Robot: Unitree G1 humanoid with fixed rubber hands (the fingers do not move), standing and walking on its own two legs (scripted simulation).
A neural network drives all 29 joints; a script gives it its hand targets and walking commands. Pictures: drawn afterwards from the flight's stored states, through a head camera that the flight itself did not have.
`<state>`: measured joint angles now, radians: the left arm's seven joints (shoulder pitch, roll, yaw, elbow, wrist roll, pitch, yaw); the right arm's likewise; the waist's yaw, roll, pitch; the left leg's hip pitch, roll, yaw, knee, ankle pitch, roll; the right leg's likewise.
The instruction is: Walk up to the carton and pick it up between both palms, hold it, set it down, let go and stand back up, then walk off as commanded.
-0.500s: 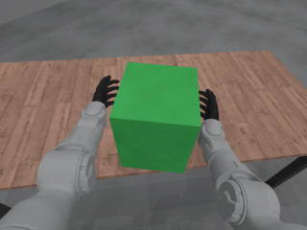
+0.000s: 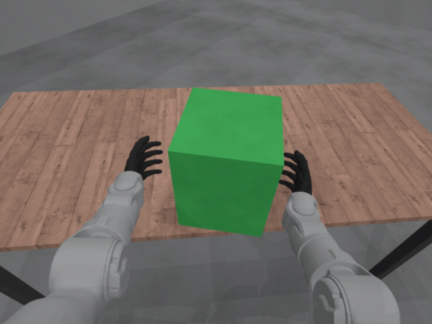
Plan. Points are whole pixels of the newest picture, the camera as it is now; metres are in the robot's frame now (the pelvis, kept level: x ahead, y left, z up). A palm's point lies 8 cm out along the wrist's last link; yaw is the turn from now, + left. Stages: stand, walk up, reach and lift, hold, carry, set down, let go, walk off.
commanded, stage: set down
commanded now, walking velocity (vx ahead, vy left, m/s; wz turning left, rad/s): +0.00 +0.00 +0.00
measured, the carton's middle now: (227, 163) +0.46 -0.04 +0.03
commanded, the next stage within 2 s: none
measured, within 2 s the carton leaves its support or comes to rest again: neither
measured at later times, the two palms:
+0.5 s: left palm (115, 202) +0.35 +0.19 +0.05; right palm (304, 214) +0.30 -0.17 +0.05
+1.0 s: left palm (89, 233) +0.30 +0.23 +0.04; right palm (315, 235) +0.26 -0.18 +0.04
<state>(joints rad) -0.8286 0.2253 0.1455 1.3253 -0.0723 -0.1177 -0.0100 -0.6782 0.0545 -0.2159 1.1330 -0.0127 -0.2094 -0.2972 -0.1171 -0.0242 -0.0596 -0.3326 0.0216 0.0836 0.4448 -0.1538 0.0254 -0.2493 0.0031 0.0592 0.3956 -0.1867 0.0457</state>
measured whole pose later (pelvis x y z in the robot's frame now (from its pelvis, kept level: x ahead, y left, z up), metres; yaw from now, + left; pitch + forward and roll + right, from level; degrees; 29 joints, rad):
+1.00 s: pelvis -0.02 +0.01 +0.00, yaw +0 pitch +0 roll -2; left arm -0.21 0.27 0.07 0.46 -0.16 0.07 -0.08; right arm -0.10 0.05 -0.12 0.36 0.03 -0.03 -0.31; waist -0.02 -0.02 -0.02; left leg -0.33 0.02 0.08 0.47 -0.15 0.04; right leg -0.23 0.00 0.06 0.39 -0.16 0.05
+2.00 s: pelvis -0.01 +0.01 +0.00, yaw +0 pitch +1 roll -2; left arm 0.19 0.33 0.04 0.05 -0.22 0.15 -0.09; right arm 0.27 0.05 -0.07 0.00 0.06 0.11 -0.18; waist 0.03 -0.02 0.00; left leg -0.33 0.02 0.08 0.46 -0.16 0.04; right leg -0.22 0.00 0.06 0.37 -0.17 0.05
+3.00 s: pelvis +0.01 +0.00 +0.00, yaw +0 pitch +2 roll -2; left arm 0.26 0.27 0.02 0.26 -0.12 0.13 -0.01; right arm 0.27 -0.06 -0.07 0.43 0.06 -0.13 -0.01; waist 0.02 -0.02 0.01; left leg -0.32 0.02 0.08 0.45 -0.18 0.04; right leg -0.22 0.00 0.06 0.38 -0.20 0.05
